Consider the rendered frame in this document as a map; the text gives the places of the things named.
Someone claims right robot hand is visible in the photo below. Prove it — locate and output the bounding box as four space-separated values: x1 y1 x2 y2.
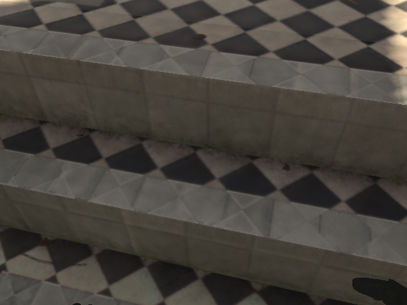
352 278 407 305

